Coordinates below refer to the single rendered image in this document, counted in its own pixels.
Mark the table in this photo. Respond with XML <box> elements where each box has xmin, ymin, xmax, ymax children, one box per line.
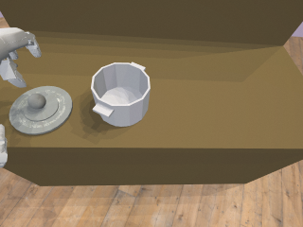
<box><xmin>0</xmin><ymin>0</ymin><xmax>303</xmax><ymax>186</ymax></box>

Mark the robot left hand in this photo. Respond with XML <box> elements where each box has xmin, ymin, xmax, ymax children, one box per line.
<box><xmin>0</xmin><ymin>27</ymin><xmax>42</xmax><ymax>88</ymax></box>

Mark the lid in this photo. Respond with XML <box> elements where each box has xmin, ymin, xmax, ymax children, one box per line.
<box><xmin>9</xmin><ymin>86</ymin><xmax>73</xmax><ymax>135</ymax></box>

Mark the pot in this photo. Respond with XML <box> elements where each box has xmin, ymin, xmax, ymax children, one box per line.
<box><xmin>91</xmin><ymin>62</ymin><xmax>151</xmax><ymax>127</ymax></box>

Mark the knob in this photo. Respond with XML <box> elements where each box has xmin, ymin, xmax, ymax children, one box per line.
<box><xmin>27</xmin><ymin>93</ymin><xmax>46</xmax><ymax>110</ymax></box>

